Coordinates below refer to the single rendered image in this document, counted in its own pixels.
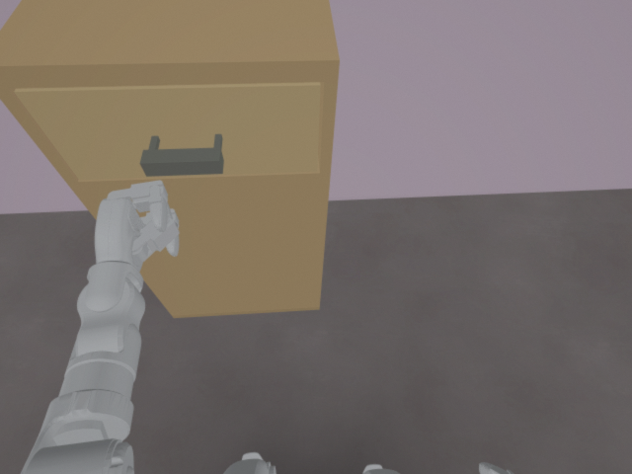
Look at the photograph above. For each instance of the left robot shin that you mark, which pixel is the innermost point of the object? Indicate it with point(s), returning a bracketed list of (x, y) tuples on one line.
[(252, 455)]

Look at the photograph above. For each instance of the handle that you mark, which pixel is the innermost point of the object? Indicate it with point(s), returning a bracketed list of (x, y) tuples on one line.
[(178, 162)]

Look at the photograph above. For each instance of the left robot upper arm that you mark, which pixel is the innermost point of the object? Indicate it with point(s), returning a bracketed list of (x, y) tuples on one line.
[(107, 456)]

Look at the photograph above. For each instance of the robot left hand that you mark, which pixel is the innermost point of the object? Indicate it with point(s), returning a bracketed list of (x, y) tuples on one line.
[(118, 225)]

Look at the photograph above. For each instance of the robot left forearm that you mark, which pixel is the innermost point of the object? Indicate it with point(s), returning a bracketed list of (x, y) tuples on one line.
[(94, 399)]

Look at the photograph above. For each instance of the cabinet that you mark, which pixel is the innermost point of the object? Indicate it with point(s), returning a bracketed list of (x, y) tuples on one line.
[(248, 243)]

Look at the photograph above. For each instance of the drawer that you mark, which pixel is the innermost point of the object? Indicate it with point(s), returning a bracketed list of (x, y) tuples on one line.
[(101, 132)]

